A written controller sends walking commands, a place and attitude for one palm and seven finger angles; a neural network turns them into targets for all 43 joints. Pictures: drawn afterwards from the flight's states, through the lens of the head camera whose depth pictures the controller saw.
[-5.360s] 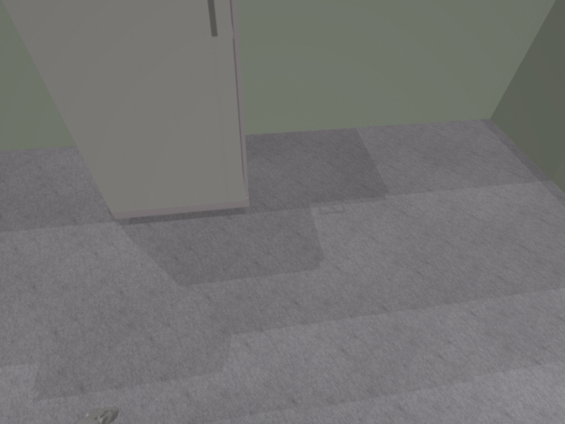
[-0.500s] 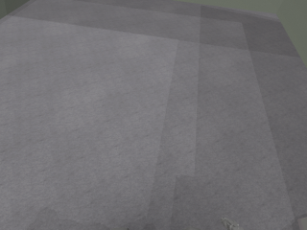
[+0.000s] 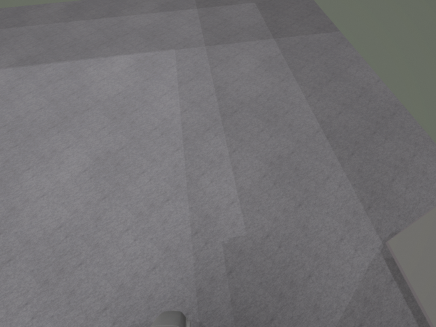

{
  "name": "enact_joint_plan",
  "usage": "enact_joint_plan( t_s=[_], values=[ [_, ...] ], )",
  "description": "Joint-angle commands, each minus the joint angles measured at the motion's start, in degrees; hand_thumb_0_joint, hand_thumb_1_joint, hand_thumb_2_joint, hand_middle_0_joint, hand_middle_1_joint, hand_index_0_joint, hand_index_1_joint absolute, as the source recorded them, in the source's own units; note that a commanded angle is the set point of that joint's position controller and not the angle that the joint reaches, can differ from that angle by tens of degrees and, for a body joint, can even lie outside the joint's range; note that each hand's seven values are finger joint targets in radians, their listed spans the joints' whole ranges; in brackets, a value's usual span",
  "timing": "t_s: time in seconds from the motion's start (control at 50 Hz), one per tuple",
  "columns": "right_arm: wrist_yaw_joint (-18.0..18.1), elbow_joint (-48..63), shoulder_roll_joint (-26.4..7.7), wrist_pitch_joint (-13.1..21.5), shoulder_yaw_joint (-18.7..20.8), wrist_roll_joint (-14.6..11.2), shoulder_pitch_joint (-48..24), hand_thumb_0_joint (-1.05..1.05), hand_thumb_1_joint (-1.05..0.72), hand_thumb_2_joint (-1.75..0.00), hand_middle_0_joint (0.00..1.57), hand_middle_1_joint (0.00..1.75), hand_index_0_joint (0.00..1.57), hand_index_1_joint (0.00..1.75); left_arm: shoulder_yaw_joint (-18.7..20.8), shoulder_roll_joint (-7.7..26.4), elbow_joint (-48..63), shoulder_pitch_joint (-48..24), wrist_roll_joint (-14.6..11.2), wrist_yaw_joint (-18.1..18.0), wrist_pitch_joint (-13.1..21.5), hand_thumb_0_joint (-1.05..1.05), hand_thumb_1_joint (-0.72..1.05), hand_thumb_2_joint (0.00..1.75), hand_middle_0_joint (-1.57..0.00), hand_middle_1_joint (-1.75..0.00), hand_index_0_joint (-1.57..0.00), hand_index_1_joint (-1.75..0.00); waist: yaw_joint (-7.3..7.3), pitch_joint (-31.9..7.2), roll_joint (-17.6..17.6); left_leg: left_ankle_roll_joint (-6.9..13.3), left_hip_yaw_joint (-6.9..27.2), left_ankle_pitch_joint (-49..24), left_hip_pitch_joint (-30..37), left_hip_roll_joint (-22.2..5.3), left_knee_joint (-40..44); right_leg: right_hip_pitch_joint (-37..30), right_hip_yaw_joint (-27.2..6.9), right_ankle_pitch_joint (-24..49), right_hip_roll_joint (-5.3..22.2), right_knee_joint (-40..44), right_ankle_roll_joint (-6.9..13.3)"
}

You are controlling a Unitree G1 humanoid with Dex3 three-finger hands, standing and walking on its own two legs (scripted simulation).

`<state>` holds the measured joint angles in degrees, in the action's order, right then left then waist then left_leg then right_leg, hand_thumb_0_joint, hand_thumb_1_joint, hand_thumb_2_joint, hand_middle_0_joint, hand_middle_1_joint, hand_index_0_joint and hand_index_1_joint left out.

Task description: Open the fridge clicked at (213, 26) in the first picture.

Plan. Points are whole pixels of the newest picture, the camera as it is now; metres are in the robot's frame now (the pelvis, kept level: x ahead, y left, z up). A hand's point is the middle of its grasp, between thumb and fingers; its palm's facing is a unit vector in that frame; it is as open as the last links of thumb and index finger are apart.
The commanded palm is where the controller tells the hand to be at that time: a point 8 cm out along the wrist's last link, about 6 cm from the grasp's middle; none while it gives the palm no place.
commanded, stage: turn to face it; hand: right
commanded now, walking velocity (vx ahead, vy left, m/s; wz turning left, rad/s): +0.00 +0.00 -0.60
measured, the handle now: out of the picture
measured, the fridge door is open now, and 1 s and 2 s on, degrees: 0 0 0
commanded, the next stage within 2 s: none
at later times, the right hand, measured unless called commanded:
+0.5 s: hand out of the picture +0.00 -0.15 -0.16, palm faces +0.33 +0.91 -0.25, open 7.4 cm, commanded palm none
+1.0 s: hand out of the picture -0.03 -0.22 -0.15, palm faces +0.58 +0.76 -0.27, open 7.4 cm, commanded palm none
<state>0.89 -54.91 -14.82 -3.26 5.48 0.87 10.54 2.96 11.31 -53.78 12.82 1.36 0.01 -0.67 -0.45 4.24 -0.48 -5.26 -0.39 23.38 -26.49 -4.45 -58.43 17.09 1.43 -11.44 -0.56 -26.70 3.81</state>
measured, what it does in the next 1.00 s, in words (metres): steps on the spot, turning right: left foot, then right foot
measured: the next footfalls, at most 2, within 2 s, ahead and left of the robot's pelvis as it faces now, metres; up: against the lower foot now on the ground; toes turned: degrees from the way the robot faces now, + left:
left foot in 0.22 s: +0.04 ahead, +0.17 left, +0.00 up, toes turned -7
right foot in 0.64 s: -0.04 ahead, -0.09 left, +0.00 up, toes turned -31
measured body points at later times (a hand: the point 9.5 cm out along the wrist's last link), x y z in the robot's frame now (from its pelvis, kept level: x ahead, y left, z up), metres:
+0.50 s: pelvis -0.01 +0.06 +0.00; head +0.03 +0.06 +0.44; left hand +0.15 +0.29 -0.15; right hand -0.02 -0.20 -0.14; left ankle +0.00 +0.17 -0.74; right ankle -0.07 -0.08 -0.68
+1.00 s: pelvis +0.00 +0.02 -0.01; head +0.04 +0.00 +0.44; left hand +0.21 +0.19 -0.15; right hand -0.06 -0.26 -0.13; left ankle +0.08 +0.14 -0.71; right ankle -0.07 -0.07 -0.74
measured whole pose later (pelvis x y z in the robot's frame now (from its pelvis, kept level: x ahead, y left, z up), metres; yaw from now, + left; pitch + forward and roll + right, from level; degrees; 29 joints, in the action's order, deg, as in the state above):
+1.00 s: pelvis +0.00 +0.02 -0.01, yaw -36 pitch +1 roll +0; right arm 0.6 -49.2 -14.0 -2.6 3.5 0.4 7.0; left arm 3.3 13.2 -52.2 10.3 1.5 1.0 -2.2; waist -1.1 4.8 0.6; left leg -5.4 -0.9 24.1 -22.9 -3.2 -46.2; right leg 14.4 -4.9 -15.8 -2.4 -29.5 0.9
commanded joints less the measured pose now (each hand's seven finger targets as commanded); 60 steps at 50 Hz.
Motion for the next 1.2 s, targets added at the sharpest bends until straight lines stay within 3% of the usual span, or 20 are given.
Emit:
enact_joint_plan(
  t_s=[0.0,0.1,0.16,0.18,0.2,0.22,0.3,0.44,0.56,0.58,0.62,0.66,0.74,0.92,0.98,1.0,1.02,1.04,1.1,1.18],
  values=[
    [0.20,6.37,-2.44,1.71,-0.31,-0.20,-4.14,0.00,-0.90,-0.90,0.20,0.30,0.20,0.30,3.67,12.34,2.81,3.27,-0.02,-0.60,0.18,0.00,0.90,0.90,-0.20,-0.30,-0.20,-0.30,-2.74,-8.63,8.18,-0.55,0.18,1.54,-4.09,0.59,4.15,-12.69,-17.82,19.72,14.52,6.56,6.35],
    [0.50,7.05,-2.63,1.84,-0.65,-0.57,-1.81,0.00,-0.90,-0.90,0.20,0.30,0.20,0.30,4.33,13.64,4.53,-0.51,0.24,-0.11,-0.79,0.00,0.90,0.90,-0.20,-0.30,-0.20,-0.30,-1.50,-8.18,10.16,0.81,-0.29,1.73,5.75,2.88,15.29,-4.94,-21.85,14.23,12.81,5.90,5.80],
    [0.78,6.21,-4.23,2.60,-0.23,-0.57,4.87,0.00,-0.90,-0.90,0.20,0.30,0.20,0.30,4.52,12.80,6.06,-3.68,-0.28,0.29,-1.19,0.00,0.90,0.90,-0.20,-0.30,-0.20,-0.30,1.87,-9.08,7.27,1.75,-1.14,-8.87,19.67,2.92,33.22,4.05,-20.74,7.55,8.54,1.30,1.97],
    [1.18,6.39,-8.05,3.08,0.54,0.20,6.95,0.00,-0.90,-0.90,0.20,0.30,0.20,0.30,4.21,9.75,6.83,-3.25,-0.72,0.66,-1.34,0.00,0.90,0.90,-0.20,-0.30,-0.20,-0.30,2.97,-8.93,-2.96,4.57,7.36,-4.63,26.91,-6.21,42.11,13.42,-15.84,-3.89,3.41,-7.57,-1.85],
    [1.32,7.59,-12.80,3.33,1.18,0.97,5.80,0.00,-0.90,-0.90,0.20,0.30,0.20,0.30,3.49,6.23,8.58,-3.02,-0.61,0.78,-1.23,0.00,0.90,0.90,-0.20,-0.30,-0.20,-0.30,3.04,-6.66,-18.70,11.17,23.72,-3.45,26.24,-22.17,46.73,22.78,-3.99,-19.88,-4.62,-22.91,-6.54],
    [1.49,9.25,-12.87,2.87,0.80,0.33,3.26,0.00,-0.90,-0.90,0.20,0.30,0.20,0.30,4.23,9.68,8.80,-3.72,0.11,0.83,-1.69,0.00,0.90,0.90,-0.20,-0.30,-0.20,-0.30,2.33,-5.90,-12.87,13.75,21.82,-1.99,15.80,-25.14,46.99,18.79,-6.23,-20.71,-1.30,-33.52,-5.89],
    [1.03,10.56,-6.11,3.66,-0.97,0.39,-4.84,0.00,-0.90,-0.90,0.20,0.30,0.20,0.30,3.85,8.49,5.01,-1.46,0.28,2.03,-2.84,0.00,0.90,0.90,-0.20,-0.30,-0.20,-0.30,-2.15,0.48,-10.23,9.83,3.43,-12.04,10.48,-12.77,42.70,17.75,-2.88,-8.36,2.03,-45.18,-7.39],
    [1.00,7.04,-8.95,3.65,-0.35,0.88,4.91,0.00,-0.90,-0.90,0.20,0.30,0.20,0.30,2.47,6.75,6.62,-9.06,-0.35,2.11,-2.61,0.00,0.90,0.90,-0.20,-0.30,-0.20,-0.30,2.66,-3.33,-10.27,11.87,-1.72,-32.55,21.87,-15.71,37.29,13.98,2.11,-13.54,2.79,-27.88,-8.79],
    [0.67,5.99,-11.09,2.81,0.69,0.62,4.79,0.00,-0.90,-0.90,0.20,0.30,0.20,0.30,1.93,7.56,6.48,-5.65,-0.63,1.78,-1.27,0.00,0.90,0.90,-0.20,-0.30,-0.20,-0.30,1.47,-7.69,-12.30,8.49,-7.62,-37.99,22.91,-15.65,27.38,0.98,6.57,-6.85,1.40,-5.22,-6.62],
    [0.49,6.26,-10.46,2.61,0.82,0.09,4.48,0.00,-0.90,-0.90,0.20,0.30,0.20,0.30,2.52,9.73,5.63,-2.08,-0.44,1.77,-0.76,0.00,0.90,0.90,-0.20,-0.30,-0.20,-0.30,-0.70,-10.11,-7.93,5.98,-9.45,-34.84,18.28,-14.70,20.22,-7.64,5.08,1.58,2.34,2.56,-5.58],
    [-0.07,10.55,-4.37,2.34,-1.05,-0.10,1.21,0.00,-0.90,-0.90,0.20,0.30,0.20,0.30,5.10,21.03,4.44,6.28,-0.61,1.23,-0.35,0.00,0.90,0.90,-0.20,-0.30,-0.20,-0.30,-4.93,-13.44,17.98,-0.70,-8.65,15.41,-7.99,-3.89,-3.14,-24.13,-22.07,42.99,25.60,3.44,6.93],
    [0.57,10.12,-4.31,1.75,-0.60,-0.26,-3.30,0.00,-0.90,-0.90,0.20,0.30,0.20,0.30,4.63,18.09,2.97,6.22,-0.44,-0.35,-0.08,0.00,0.90,0.90,-0.20,-0.30,-0.20,-0.30,-5.19,-11.58,14.00,-0.30,-1.41,11.33,-10.50,-4.01,-9.82,-19.72,-19.34,39.56,22.62,2.32,8.74],
    [-0.35,7.46,-4.86,1.72,-0.20,-0.13,0.14,0.00,-0.90,-0.90,0.20,0.30,0.20,0.30,3.04,13.81,5.67,-3.16,-0.20,-0.40,0.41,0.00,0.90,0.90,-0.20,-0.30,-0.20,-0.30,-0.53,-8.19,8.33,-0.79,-0.98,0.79,-5.10,-2.67,-7.11,-12.15,-11.05,31.68,14.11,4.05,4.63],
    [0.07,10.06,-4.27,1.88,-0.84,-0.42,-2.96,0.00,-0.90,-0.90,0.20,0.30,0.20,0.30,3.84,14.21,5.60,-2.50,0.08,-0.03,-0.44,0.00,0.90,0.90,-0.20,-0.30,-0.20,-0.30,-1.25,-6.76,9.18,-0.40,-0.92,1.32,2.38,1.40,11.16,-8.26,-18.19,25.17,12.57,3.54,5.77],
    [0.30,9.67,-4.44,2.70,-0.86,-0.69,0.85,0.00,-0.90,-0.90,0.20,0.30,0.20,0.30,4.11,14.09,6.20,-4.28,-0.05,-0.02,-0.74,0.00,0.90,0.90,-0.20,-0.30,-0.20,-0.30,0.76,-7.52,9.89,0.32,-1.91,-5.40,11.94,3.24,24.35,-3.93,-19.97,25.54,10.55,-0.66,3.89],
    [0.46,9.12,-5.50,3.22,-0.57,-0.60,3.57,0.00,-0.90,-0.90,0.20,0.30,0.20,0.30,4.03,13.29,6.50,-4.56,-0.42,0.07,-0.73,0.00,0.90,0.90,-0.20,-0.30,-0.20,-0.30,2.23,-7.95,7.33,0.49,-1.54,-11.86,18.33,1.98,32.54,-0.01,-19.13,20.02,8.60,-3.92,1.80],
    [0.93,8.98,-9.67,4.02,0.15,0.12,5.65,0.00,-0.90,-0.90,0.20,0.30,0.20,0.30,3.69,10.20,6.91,-3.29,-0.98,0.46,-0.62,0.00,0.90,0.90,-0.20,-0.30,-0.20,-0.30,2.99,-9.63,-3.63,2.92,7.35,-16.39,27.84,-7.27,39.24,8.80,-14.66,6.15,3.66,-12.73,-2.05],
    [1.22,9.08,-14.07,4.22,0.86,0.80,6.93,0.00,-0.90,-0.90,0.20,0.30,0.20,0.30,3.06,6.93,8.55,-2.20,-0.88,0.65,-0.51,0.00,0.90,0.90,-0.20,-0.30,-0.20,-0.30,3.15,-10.04,-18.06,9.71,21.11,-26.68,29.96,-22.89,40.94,17.73,-4.43,-22.48,-4.68,-26.33,-6.27],
    [1.15,10.65,-9.32,3.82,-0.29,0.15,0.07,0.00,-0.90,-0.90,0.20,0.30,0.20,0.30,3.91,9.41,6.14,-2.89,-0.13,1.11,-2.09,0.00,0.90,0.90,-0.20,-0.30,-0.20,-0.30,0.40,-4.24,-11.46,12.19,11.85,-20.16,16.54,-18.11,41.18,16.37,-6.30,-16.35,0.88,-45.31,-6.38],
    [1.27,10.74,-6.91,3.95,-0.97,0.54,-1.48,0.00,-0.90,-0.90,0.20,0.30,0.20,0.30,3.10,7.83,4.60,-2.13,-0.16,2.02,-2.79,0.00,0.90,0.90,-0.20,-0.30,-0.20,-0.30,-0.73,-3.29,-10.03,11.11,-0.18,-22.91,16.18,-14.35,39.77,14.37,-2.06,-10.80,2.57,-42.32,-7.97]
  ],
)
